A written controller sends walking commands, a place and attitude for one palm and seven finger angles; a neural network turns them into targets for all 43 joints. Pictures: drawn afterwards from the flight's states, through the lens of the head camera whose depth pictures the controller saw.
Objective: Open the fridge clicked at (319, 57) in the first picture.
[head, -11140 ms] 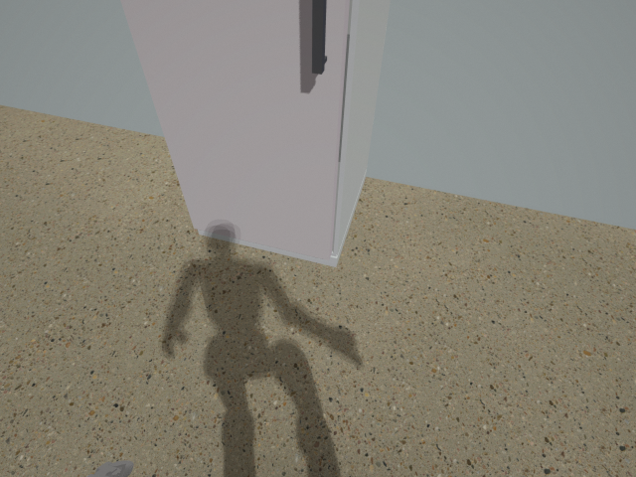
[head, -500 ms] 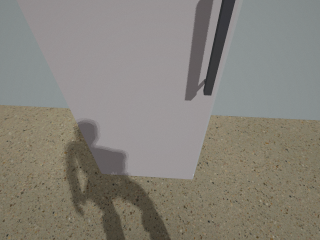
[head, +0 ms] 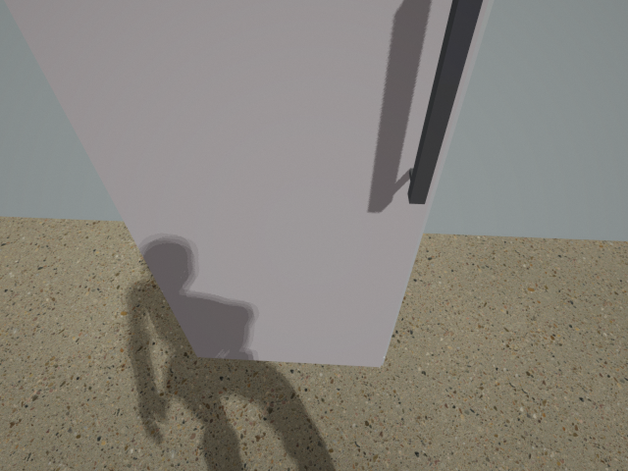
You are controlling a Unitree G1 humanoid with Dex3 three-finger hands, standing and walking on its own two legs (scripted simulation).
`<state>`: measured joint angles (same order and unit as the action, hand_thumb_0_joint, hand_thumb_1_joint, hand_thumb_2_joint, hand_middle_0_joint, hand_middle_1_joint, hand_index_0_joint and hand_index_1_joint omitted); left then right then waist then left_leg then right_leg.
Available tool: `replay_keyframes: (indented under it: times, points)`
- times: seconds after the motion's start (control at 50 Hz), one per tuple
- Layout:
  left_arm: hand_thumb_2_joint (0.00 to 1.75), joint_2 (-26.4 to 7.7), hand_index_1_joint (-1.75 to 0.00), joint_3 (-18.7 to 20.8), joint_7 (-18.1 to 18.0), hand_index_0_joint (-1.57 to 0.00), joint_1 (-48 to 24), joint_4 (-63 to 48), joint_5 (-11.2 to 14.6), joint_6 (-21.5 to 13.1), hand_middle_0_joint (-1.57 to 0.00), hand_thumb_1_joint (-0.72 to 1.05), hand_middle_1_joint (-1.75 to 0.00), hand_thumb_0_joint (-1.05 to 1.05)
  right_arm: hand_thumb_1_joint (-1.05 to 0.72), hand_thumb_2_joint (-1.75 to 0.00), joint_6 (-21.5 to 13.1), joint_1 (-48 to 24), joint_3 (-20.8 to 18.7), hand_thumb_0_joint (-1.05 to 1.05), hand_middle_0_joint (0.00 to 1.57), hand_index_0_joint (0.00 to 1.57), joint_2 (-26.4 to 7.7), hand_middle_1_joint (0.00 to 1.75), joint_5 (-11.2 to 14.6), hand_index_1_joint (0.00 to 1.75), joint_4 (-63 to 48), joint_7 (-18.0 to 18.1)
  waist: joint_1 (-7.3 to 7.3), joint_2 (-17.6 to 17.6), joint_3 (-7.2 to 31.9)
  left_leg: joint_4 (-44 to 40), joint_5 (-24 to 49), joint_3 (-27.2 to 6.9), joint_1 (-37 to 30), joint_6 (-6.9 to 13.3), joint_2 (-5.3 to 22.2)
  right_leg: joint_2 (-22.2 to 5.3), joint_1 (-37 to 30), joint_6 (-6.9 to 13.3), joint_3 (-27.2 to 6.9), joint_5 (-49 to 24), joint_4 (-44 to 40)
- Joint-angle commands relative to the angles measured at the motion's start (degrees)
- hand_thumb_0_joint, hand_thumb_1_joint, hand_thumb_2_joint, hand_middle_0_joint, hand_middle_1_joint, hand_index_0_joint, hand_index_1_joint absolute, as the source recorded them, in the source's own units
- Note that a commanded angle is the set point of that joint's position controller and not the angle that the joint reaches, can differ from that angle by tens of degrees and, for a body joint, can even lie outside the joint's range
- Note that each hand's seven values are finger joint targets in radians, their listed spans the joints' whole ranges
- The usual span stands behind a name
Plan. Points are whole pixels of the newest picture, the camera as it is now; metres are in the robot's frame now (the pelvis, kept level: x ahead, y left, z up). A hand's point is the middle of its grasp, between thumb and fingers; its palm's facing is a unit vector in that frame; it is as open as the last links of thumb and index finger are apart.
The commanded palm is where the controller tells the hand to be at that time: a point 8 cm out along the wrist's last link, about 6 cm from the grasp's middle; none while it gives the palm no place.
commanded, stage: shuffle to correct the standing spot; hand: right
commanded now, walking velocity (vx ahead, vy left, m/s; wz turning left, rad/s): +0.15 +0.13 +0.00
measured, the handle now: (438, 89) +0.51 -0.13 +0.25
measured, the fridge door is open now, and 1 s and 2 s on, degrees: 0 0 0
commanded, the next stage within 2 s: come to a stop and stand still in 0.16 s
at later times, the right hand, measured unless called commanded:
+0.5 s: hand (417, 469) +0.18 -0.14 -0.17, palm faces +0.02 +0.97 -0.26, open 7.3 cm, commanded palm none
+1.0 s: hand out of the picture +0.07 -0.15 -0.17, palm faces +0.06 +0.98 -0.19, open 7.4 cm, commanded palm none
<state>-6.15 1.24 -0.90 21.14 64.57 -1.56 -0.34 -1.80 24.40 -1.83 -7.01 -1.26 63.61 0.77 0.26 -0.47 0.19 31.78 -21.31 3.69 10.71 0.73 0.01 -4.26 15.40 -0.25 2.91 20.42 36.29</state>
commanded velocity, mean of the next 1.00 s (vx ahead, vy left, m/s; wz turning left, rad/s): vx -0.03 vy -0.02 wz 0.00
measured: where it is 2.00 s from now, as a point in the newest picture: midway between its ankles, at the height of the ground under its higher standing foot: outside the picture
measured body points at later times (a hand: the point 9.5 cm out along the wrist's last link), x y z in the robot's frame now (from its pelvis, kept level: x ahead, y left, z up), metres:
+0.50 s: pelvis +0.10 +0.06 -0.01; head +0.14 +0.08 +0.44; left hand +0.03 +0.29 -0.17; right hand +0.18 -0.19 -0.15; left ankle +0.16 +0.19 -0.73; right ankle +0.01 -0.08 -0.69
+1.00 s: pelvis +0.06 +0.04 +0.01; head +0.09 +0.02 +0.46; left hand +0.15 +0.26 -0.13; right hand +0.06 -0.20 -0.16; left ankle +0.03 +0.17 -0.71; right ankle +0.09 -0.04 -0.73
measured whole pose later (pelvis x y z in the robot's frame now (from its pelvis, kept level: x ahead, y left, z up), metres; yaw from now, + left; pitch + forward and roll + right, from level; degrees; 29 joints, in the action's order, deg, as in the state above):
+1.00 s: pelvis +0.06 +0.04 +0.01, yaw +0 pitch +0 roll -1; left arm -7.0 1.6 -1.6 10.5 56.1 -1.4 -0.2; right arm 2.7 16.3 -2.6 -11.0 -1.4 59.6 1.6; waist 1.4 -3.4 -2.2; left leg 40.6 -24.5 1.5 15.6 -2.1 3.1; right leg 1.2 14.5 4.0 7.5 11.4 25.5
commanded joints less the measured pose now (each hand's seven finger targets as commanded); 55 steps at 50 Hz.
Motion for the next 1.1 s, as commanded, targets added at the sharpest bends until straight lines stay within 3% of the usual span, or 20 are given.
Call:
replay_keyframes:
  times: [0.0,0.04,0.06,0.08,0.1,0.14,0.24,0.32,0.34,0.36,0.38,0.4,0.46,0.58,0.66,0.7,0.8,0.94,1.0,1.08]
  points:
    - [0.90,-2.11,-0.30,0.37,-0.20,-0.20,-2.21,-4.31,0.37,-2.03,-0.20,0.90,-0.30,0.00,-0.90,-0.90,-0.34,6.84,-1.57,0.00,0.20,0.20,-6.17,0.30,-0.29,0.30,0.33,0.99,0.27,-7.44,-7.46,-10.22,13.75,-12.27,-0.87,8.24,12.25,0.30,6.91,1.13,4.34,2.58,-0.41]
    - [0.90,-4.70,-0.30,1.07,-0.77,-0.20,6.90,-0.39,0.23,-2.50,-0.20,0.90,-0.30,0.00,-0.90,-0.90,-0.15,3.36,-0.99,0.00,0.20,0.20,-3.90,0.30,0.02,0.30,-0.70,0.64,-4.11,3.63,-4.87,3.85,16.85,-2.77,10.15,3.78,4.76,-4.48,-11.49,3.69,-1.47,-12.80,-10.18]
    - [0.90,-9.57,-0.30,2.19,-1.50,-0.20,15.51,2.96,-0.33,-2.75,-0.20,0.90,-0.30,0.00,-0.90,-0.90,-0.07,-0.34,-0.77,0.00,0.20,0.20,-2.75,0.30,-0.10,0.30,-2.61,0.32,-6.98,17.48,-3.00,19.40,6.22,4.04,20.81,0.35,0.24,-15.38,-20.58,8.74,-15.47,-28.83,-14.56]
    - [0.90,-10.39,-0.30,1.90,-2.30,-0.20,18.92,4.50,-0.65,-2.37,-0.20,0.90,-0.30,0.00,-0.90,-0.90,0.00,-4.84,-1.00,0.00,0.20,0.20,-4.04,0.30,-0.47,0.30,-4.56,0.34,-8.01,19.00,-5.72,30.97,-11.04,1.58,29.65,0.28,0.23,-22.01,-22.81,13.04,-20.84,-44.14,-17.03]
    - [0.90,-9.34,-0.30,1.55,-2.58,-0.20,17.31,4.00,-0.61,-2.41,-0.20,0.90,-0.30,0.00,-0.90,-0.90,0.34,-6.66,-1.61,0.00,0.20,0.20,-4.70,0.30,-0.66,0.30,-5.21,0.08,-6.69,9.61,-7.87,35.33,-10.27,-2.08,30.94,0.71,3.13,-23.67,-18.63,14.29,-18.99,-44.29,-16.33]
    - [0.90,-8.41,-0.30,1.40,-2.48,-0.20,10.66,1.56,-0.72,-3.04,-0.20,0.90,-0.30,0.00,-0.90,-0.90,0.71,-7.92,-1.49,0.00,0.20,0.20,-2.51,0.30,-0.83,0.30,-5.82,-1.08,-3.88,4.32,-10.23,32.91,-6.14,-2.31,29.25,0.14,5.50,-20.59,-11.93,11.73,-12.86,-37.62,-17.70]
    - [0.90,-9.47,-0.30,2.29,-2.44,-0.20,4.53,-0.92,-0.78,-3.00,-0.20,0.90,-0.30,0.00,-0.90,-0.90,2.43,-9.91,-1.97,0.00,0.20,0.20,-1.36,0.30,-0.41,0.30,-7.60,-2.37,-1.56,11.25,-8.67,18.23,2.93,1.48,21.24,-1.25,5.61,-13.80,-5.79,7.21,-1.53,-28.99,-18.84]
    - [0.90,-10.57,-0.30,2.88,-1.67,-0.20,2.02,-2.10,-0.30,-1.30,-0.20,0.90,-0.30,0.00,-0.90,-0.90,1.05,-2.74,-2.57,0.00,0.20,0.20,-3.61,0.30,-0.17,0.30,-4.84,-1.44,2.16,8.76,-2.66,-0.52,14.32,4.97,0.37,-1.63,1.95,-8.80,-2.24,3.37,1.87,-26.12,-7.73]
    - [0.90,-8.81,-0.30,2.57,-1.12,-0.20,2.88,-2.14,0.03,-1.29,-0.20,0.90,-0.30,0.00,-0.90,-0.90,0.13,1.05,-2.97,0.00,0.20,0.20,-6.44,0.30,-0.16,0.30,-3.82,-0.83,3.88,2.86,0.32,-4.56,21.53,3.23,-6.86,-1.91,3.46,-5.49,-0.14,1.34,2.79,-21.06,-2.27]
    - [0.90,-4.78,-0.30,1.81,-0.54,-0.20,6.47,-2.19,0.64,-1.32,-0.20,0.90,-0.30,0.00,-0.90,-0.90,-0.84,3.06,-4.00,0.00,0.20,0.20,-12.38,0.30,-0.44,0.30,-3.12,0.13,3.94,-11.30,6.58,-4.97,38.00,-8.79,-16.56,1.11,16.08,-1.19,6.78,-0.91,5.07,-2.66,8.90]
    - [0.90,-4.77,-0.30,1.79,-0.89,-0.20,7.80,-3.58,1.52,-0.60,-0.20,0.90,-0.30,0.00,-0.90,-0.90,-0.64,2.34,-4.26,0.00,0.20,0.20,-16.34,0.30,0.09,0.30,-4.22,0.26,2.65,-17.05,10.53,-7.38,50.88,-14.94,-13.55,6.18,24.24,1.42,4.42,-0.75,1.38,15.32,17.26]
    - [0.90,-5.85,-0.30,2.40,-1.23,-0.20,4.69,-4.42,1.87,0.04,-0.20,0.90,-0.30,0.00,-0.90,-0.90,-0.47,-1.83,-4.12,0.00,0.20,0.20,-16.67,0.30,-0.04,0.30,-5.61,0.46,2.63,-16.22,7.71,-7.91,51.67,-14.60,-7.40,8.82,24.26,0.64,5.04,-0.30,-0.91,17.77,20.89]
    - [0.90,-3.86,-0.30,1.97,-1.19,-0.20,1.25,-3.84,1.24,1.21,-0.20,0.90,-0.30,0.00,-0.90,-0.90,1.19,-9.52,-3.14,0.00,0.20,0.20,-12.24,0.30,-0.53,0.30,-8.07,1.77,1.41,-11.43,0.98,-8.41,43.84,-11.69,2.17,10.38,22.56,0.63,7.00,-0.61,-1.74,13.27,25.57]
    - [0.90,-4.79,-0.30,1.99,-0.03,-0.20,-0.96,-6.61,0.67,2.06,-0.20,0.90,-0.30,0.00,-0.90,-0.90,2.37,-12.50,-4.00,0.00,0.20,0.20,-13.96,0.30,-0.88,0.30,-10.56,2.20,0.92,-10.35,3.29,-10.41,30.63,-9.73,4.69,10.17,21.70,2.30,4.22,-1.60,0.24,6.85,13.92]
    - [0.90,-5.81,-0.30,2.12,-0.13,-0.20,2.78,-6.52,0.82,1.04,-0.20,0.90,-0.30,0.00,-0.90,-0.90,3.42,-13.98,-3.40,0.00,0.20,0.20,-11.59,0.30,-0.15,0.30,-11.32,1.59,-2.21,-5.33,2.24,-4.61,13.49,-5.98,12.60,4.84,15.34,2.50,-9.14,-0.83,2.20,-6.20,-10.39]
    - [0.90,-13.18,-0.30,3.11,-0.36,-0.20,-2.16,-10.53,-0.30,0.75,-0.20,0.90,-0.30,0.00,-0.90,-0.90,4.47,-14.09,-2.43,0.00,0.20,0.20,-6.21,0.30,0.40,0.30,-13.33,1.01,-1.61,17.77,-3.26,13.45,-8.98,1.58,17.41,-1.75,2.94,-15.21,1.75,7.71,-18.81,-7.33,-25.38]
    - [0.90,-9.85,-0.30,1.99,-1.04,-0.20,-10.41,-12.89,0.13,-0.25,-0.20,0.90,-0.30,0.00,-0.90,-0.90,4.42,-8.01,-2.50,0.00,0.20,0.20,-6.26,0.30,-0.52,0.30,-8.70,0.93,1.91,5.98,-1.24,31.36,-0.36,-5.41,16.42,-1.91,2.41,-8.63,0.19,9.30,-7.50,-18.95,-20.77]
    - [0.90,-9.69,-0.30,2.38,-1.19,-0.20,-3.72,-9.01,0.29,-0.34,-0.20,0.90,-0.30,0.00,-0.90,-0.90,2.83,-8.96,-0.47,0.00,0.20,0.20,-4.86,0.30,-0.26,0.30,-7.96,1.12,-1.51,6.51,1.62,2.99,-4.83,-1.94,9.61,-2.73,3.60,-10.38,-13.34,11.00,-9.18,-34.11,-17.19]
    - [0.90,-8.85,-0.30,1.84,-0.94,-0.20,-4.84,-7.89,1.18,-0.60,-0.20,0.90,-0.30,0.00,-0.90,-0.90,1.81,-2.96,-0.19,0.00,0.20,0.20,-5.94,0.30,-0.02,0.30,-4.37,1.49,0.67,1.76,3.26,-12.76,10.62,-3.35,-1.90,-2.06,5.04,-6.42,-8.07,5.94,-6.60,-25.28,-14.08]
    - [0.90,-6.88,-0.30,1.10,-0.44,-0.20,-5.49,-6.17,1.04,-0.17,-0.20,0.90,-0.30,0.00,-0.90,-0.90,0.52,-4.22,0.62,0.00,0.20,0.20,-7.03,0.30,0.30,0.30,-2.90,1.62,-0.85,-8.42,0.77,-12.14,18.79,-7.97,1.27,1.28,9.91,-1.74,-7.81,1.50,-2.20,-14.88,-13.86]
